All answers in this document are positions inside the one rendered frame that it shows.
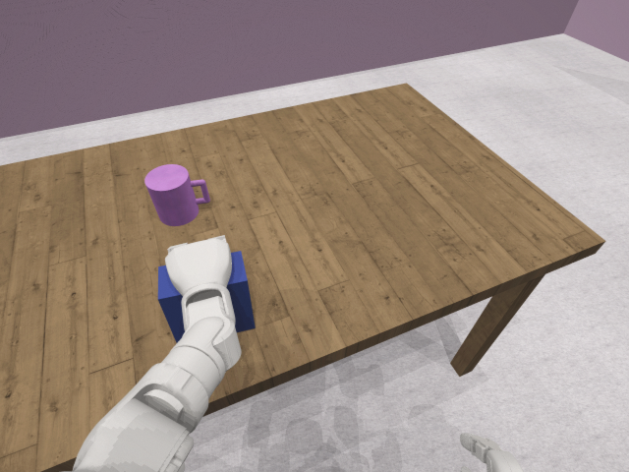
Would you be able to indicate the table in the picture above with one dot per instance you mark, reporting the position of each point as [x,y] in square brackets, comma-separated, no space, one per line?
[359,218]

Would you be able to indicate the robot left upper arm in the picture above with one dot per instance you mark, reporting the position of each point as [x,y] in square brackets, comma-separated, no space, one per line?
[138,439]

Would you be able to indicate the left robot hand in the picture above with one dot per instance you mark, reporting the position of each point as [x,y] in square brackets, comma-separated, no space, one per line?
[207,261]

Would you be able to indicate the sponge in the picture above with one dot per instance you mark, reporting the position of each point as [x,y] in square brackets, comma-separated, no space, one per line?
[170,299]

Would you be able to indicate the right robot hand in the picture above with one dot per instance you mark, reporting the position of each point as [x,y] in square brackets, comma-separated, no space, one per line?
[489,452]

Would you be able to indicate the left robot forearm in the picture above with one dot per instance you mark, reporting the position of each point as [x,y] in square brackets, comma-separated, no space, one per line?
[180,386]

